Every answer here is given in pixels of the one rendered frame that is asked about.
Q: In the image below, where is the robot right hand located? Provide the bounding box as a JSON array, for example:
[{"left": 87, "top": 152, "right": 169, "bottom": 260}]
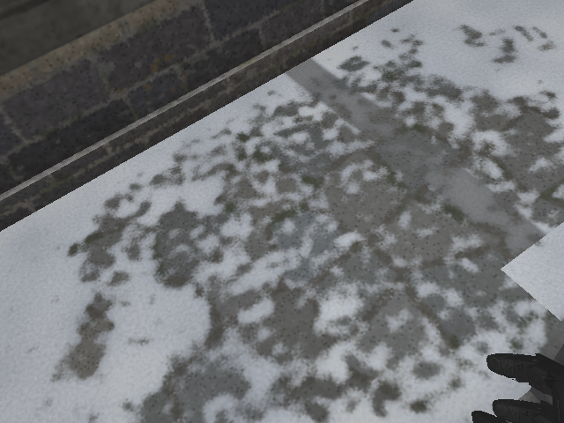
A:
[{"left": 471, "top": 353, "right": 564, "bottom": 423}]

